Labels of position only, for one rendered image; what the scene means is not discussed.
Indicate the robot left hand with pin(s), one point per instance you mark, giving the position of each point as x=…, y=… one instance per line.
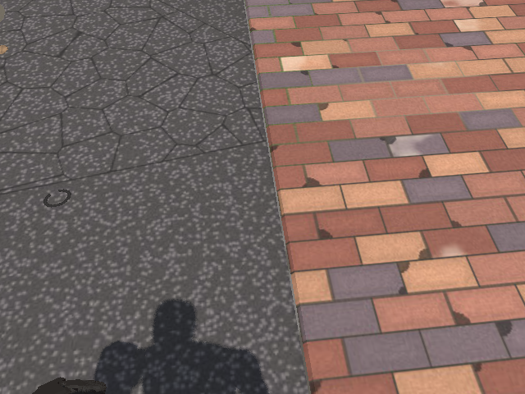
x=61, y=386

